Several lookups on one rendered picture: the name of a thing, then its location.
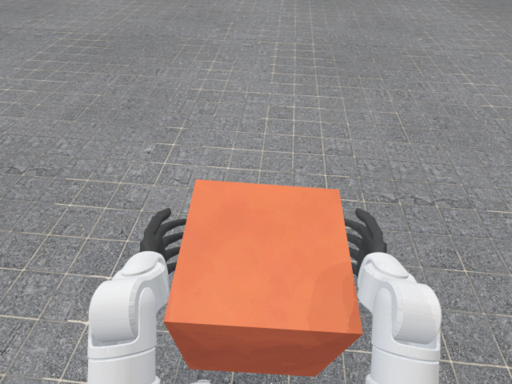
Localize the robot right forearm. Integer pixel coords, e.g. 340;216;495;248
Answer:
357;252;442;384

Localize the carton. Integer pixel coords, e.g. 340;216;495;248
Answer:
164;179;363;377

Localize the robot left forearm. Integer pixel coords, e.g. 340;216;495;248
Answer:
87;251;170;384

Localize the robot right hand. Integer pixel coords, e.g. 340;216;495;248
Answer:
344;208;387;277

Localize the robot left hand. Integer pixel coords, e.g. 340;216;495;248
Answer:
139;208;186;274

